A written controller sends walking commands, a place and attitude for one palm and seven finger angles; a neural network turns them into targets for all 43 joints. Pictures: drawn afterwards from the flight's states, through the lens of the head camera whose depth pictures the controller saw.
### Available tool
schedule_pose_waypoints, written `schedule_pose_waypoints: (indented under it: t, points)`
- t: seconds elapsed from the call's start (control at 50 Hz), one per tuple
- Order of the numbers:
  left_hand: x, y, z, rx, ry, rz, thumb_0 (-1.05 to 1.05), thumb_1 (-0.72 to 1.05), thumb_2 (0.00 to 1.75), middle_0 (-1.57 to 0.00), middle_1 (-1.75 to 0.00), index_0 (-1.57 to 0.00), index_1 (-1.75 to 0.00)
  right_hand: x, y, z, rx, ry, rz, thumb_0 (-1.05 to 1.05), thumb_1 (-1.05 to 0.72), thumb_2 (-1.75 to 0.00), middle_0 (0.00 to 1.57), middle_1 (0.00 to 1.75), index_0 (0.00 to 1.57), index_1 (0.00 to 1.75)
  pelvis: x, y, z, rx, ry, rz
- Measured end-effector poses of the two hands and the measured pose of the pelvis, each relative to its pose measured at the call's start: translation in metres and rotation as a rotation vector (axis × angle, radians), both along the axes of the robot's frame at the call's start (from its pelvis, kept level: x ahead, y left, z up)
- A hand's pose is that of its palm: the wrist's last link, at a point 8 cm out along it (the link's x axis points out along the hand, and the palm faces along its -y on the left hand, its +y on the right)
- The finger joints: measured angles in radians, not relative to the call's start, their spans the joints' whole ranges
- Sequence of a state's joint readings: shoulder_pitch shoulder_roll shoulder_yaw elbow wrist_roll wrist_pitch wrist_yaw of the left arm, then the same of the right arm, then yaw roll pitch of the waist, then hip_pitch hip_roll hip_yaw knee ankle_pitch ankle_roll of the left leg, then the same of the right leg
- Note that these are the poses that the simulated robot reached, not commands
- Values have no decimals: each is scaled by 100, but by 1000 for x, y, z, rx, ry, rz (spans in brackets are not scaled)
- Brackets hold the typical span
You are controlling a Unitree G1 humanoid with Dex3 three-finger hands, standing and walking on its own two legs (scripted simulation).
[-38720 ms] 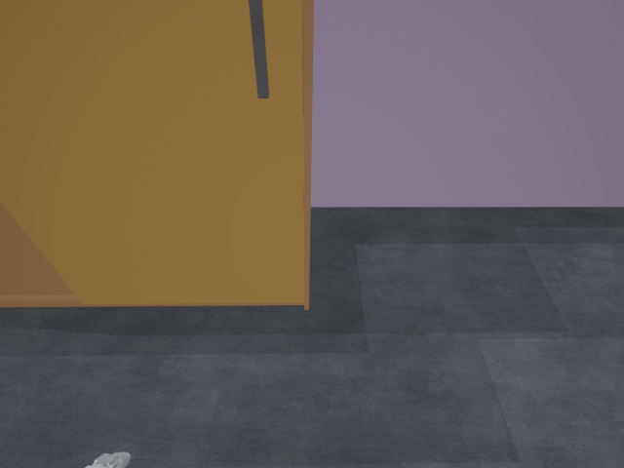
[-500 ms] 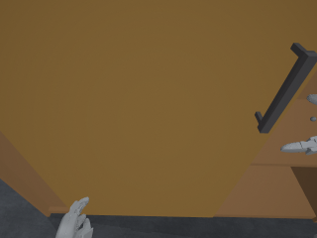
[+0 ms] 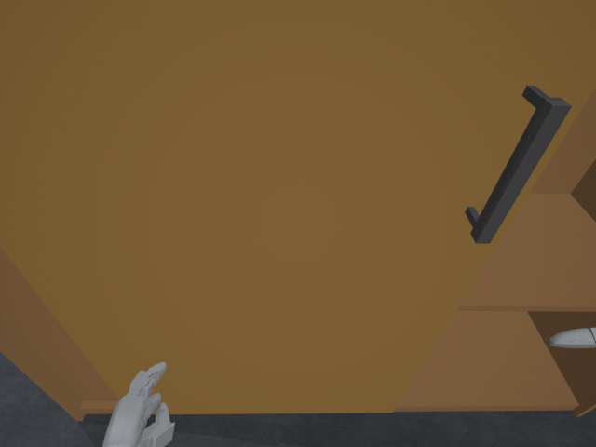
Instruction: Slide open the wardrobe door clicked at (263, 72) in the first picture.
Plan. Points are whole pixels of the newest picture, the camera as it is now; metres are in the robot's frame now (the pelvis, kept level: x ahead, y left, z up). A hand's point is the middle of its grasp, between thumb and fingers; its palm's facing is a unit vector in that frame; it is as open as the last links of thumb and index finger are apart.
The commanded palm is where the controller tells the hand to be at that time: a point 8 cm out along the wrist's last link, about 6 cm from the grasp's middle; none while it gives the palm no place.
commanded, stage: slip the hand off the handle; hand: right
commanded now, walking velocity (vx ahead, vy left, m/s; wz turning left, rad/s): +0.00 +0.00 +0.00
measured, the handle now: (505, 171) +0.39 -0.26 +0.23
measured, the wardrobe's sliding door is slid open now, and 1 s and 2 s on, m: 0.62 0.62 0.62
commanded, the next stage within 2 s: draw the hand back to the body in 0.22 s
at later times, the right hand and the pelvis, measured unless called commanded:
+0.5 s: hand out of the picture +0.20 -0.32 +0.18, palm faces +0.28 +0.95 -0.13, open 14.7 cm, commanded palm +0.16 -0.35 +0.19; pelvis +0.00 +0.00 +0.00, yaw -1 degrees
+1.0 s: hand out of the picture +0.19 -0.31 +0.18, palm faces +0.48 +0.82 -0.31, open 13.9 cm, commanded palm +0.15 -0.33 +0.19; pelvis +0.00 -0.01 +0.00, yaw -1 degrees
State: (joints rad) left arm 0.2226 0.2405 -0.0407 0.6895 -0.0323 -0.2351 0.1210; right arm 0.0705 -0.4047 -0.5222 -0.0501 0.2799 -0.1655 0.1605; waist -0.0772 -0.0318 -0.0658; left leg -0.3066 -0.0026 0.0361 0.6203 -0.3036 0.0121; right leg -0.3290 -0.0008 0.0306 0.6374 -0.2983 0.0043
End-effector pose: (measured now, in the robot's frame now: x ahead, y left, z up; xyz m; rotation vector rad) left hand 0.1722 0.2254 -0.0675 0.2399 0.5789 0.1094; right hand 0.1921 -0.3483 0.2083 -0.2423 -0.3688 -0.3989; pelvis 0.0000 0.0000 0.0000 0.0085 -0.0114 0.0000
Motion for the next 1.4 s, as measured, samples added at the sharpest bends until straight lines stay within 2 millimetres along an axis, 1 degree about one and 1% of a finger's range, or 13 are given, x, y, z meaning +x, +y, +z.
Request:
schedule_pose_waypoints:
  t: [0.16, 0.32, 0.38, 0.44, 0.52, 0.6, 0.7, 0.76, 0.86, 0.94, 1.04, 1.22, 1.4]
  points:
    - [15, -5, 10, -3, -68, -43, 1, 90, 90, -20, -30, -20, -30, -30, -5, -2, 3, 14, -19, -2, 55, -20, 25, 115, 26, 115, -3, 5, 0, 3, -13, -13]
    - [16, -4, 11, 18, -77, -55, 1, 90, 90, -20, -30, -20, -30, -48, -11, -6, -1, 23, -21, -2, 55, -20, 25, 115, 26, 115, -5, 6, -2, 9, -20, -23]
    - [13, -3, 9, 26, -67, -47, 1, 90, 90, -20, -30, -20, -30, -47, -19, -8, 15, 33, -20, -2, 55, -20, 25, 115, 26, 115, -5, 5, -2, 12, -21, -26]
    - [11, -3, 9, 22, -70, -29, 1, 90, 90, -20, -30, -20, -30, -37, -23, -16, 74, 126, 29, -2, 55, -20, 25, 115, 25, 115, -4, 2, -1, 16, -33, -28]
    - [12, -5, 15, 8, -109, -15, 2, 90, 90, -20, -30, -20, -30, -22, -11, -21, 107, 237, 151, -2, 55, -20, 25, 115, 25, 115, 0, -2, 2, 14, -46, -23]
    - [14, -9, 25, -14, -160, -13, 2, 90, 90, -20, -30, -20, -30, -14, -4, -17, 107, 283, 268, -2, 55, -20, 25, 115, 25, 115, 5, -5, 4, 13, -52, -12]
    - [19, -12, 36, -34, -209, -24, 2, 90, 90, -20, -30, -20, -30, -21, -12, -9, 116, 264, 263, -2, 55, -20, 25, 115, 26, 115, 10, -6, 5, 13, -51, 0]
    - [22, -13, 37, -35, -215, -36, 2, 90, 90, -20, -30, -20, -30, -29, -16, -13, 143, 266, 228, -2, 55, -20, 25, 115, 25, 115, 10, -8, 5, 15, -52, -4]
    - [26, -17, 36, -22, -209, -62, 2, 90, 90, -20, -30, -20, -30, -36, -6, -24, 159, 283, 222, -2, 52, -21, 25, 113, 25, 113, 9, -10, 4, 16, -57, -16]
    - [26, -22, 34, -2, -175, -108, 1, 90, 90, -20, -30, -20, -30, -38, 1, -16, -23, 241, -14, -2, 44, -25, 25, 108, 25, 108, 6, -9, 4, 21, -56, -20]
    - [19, -24, 21, -16, -94, -88, 1, 90, 90, -20, -30, -20, -30, -45, 7, -15, -94, 174, -168, -2, 29, -32, 24, 100, 25, 100, 4, -10, 5, 14, -51, -11]
    - [6, -22, 0, -32, 27, -40, 2, 90, 90, -20, -30, -20, -30, -41, 19, -13, -136, 155, -196, -1, -1, -47, 23, 82, 24, 82, 12, -12, 7, 1, -64, -6]
    - [13, -13, 4, -35, 26, -3, 2, 90, 90, -20, -30, -20, -30, -30, 31, -13, -158, 173, -145, 0, -33, -62, 23, 63, 23, 63, 19, -10, 10, -3, -69, 6]
